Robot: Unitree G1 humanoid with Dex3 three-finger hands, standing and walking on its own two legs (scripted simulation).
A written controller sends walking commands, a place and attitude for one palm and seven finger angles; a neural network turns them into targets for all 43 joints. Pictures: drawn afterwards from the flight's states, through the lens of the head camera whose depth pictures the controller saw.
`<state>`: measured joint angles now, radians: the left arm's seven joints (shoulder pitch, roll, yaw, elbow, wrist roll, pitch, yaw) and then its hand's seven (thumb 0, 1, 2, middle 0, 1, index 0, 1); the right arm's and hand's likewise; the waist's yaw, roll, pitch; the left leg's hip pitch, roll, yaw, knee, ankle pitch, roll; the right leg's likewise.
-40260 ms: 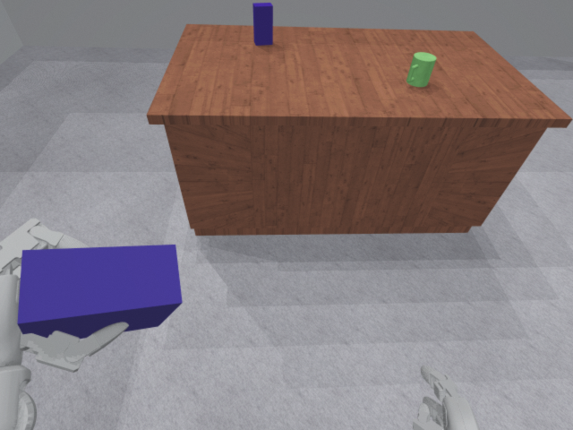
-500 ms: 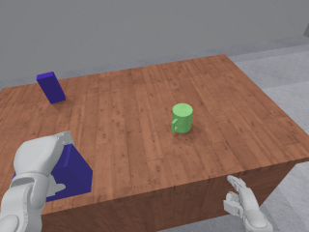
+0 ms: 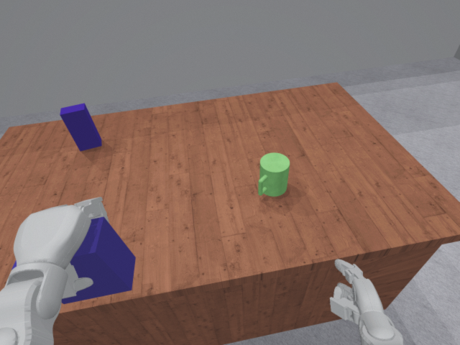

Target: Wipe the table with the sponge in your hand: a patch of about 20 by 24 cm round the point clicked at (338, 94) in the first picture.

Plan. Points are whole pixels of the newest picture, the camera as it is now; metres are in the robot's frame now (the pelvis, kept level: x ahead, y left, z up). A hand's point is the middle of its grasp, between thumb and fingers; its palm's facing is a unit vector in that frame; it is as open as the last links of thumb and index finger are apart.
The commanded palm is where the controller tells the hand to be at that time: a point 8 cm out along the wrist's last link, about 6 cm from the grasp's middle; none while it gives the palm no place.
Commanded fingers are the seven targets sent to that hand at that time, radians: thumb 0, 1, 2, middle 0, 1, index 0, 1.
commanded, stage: bring the sponge back beside the body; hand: left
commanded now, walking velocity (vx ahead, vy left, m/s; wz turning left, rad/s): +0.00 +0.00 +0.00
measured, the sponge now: (89, 268) +0.19 +0.29 +0.05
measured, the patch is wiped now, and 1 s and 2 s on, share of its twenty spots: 1.00 1.00 1.00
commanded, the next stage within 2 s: step back with the hand held close in 0.06 s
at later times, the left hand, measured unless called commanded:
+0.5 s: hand (97, 226) +0.21 +0.24 +0.16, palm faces +0.28 -0.87 -0.40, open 10.2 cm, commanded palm +0.15 +0.30 +0.18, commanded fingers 0.00 0.10 1.30 -1.20 -1.60 -1.20 -1.60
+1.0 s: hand (49, 260) +0.15 +0.27 +0.16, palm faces +0.39 -0.84 -0.38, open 10.2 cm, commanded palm +0.10 +0.31 +0.18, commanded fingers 0.00 0.10 1.30 -1.20 -1.60 -1.20 -1.60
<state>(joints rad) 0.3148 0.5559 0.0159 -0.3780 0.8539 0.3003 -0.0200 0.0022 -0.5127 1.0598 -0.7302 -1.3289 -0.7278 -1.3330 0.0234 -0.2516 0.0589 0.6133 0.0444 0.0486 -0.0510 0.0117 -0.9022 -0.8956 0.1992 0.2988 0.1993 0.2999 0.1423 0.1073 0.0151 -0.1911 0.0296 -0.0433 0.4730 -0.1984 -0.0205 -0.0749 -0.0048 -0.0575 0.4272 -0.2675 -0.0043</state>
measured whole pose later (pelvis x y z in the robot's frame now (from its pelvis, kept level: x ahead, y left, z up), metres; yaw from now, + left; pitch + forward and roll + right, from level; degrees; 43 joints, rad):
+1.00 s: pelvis -0.05 +0.03 -0.03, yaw +2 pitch +3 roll -4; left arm 0.51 0.43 0.37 -0.65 -0.07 -0.19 0.13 0.00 -0.52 1.07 -0.73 -1.34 -0.73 -1.34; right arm 0.18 -0.21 0.03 0.55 0.01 -0.06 -0.06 0.01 -0.90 -0.89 0.20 0.30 0.21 0.30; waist 0.02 -0.01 -0.01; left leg -0.56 0.01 -0.08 0.75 -0.26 0.01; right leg -0.41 0.00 -0.06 0.67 -0.30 0.03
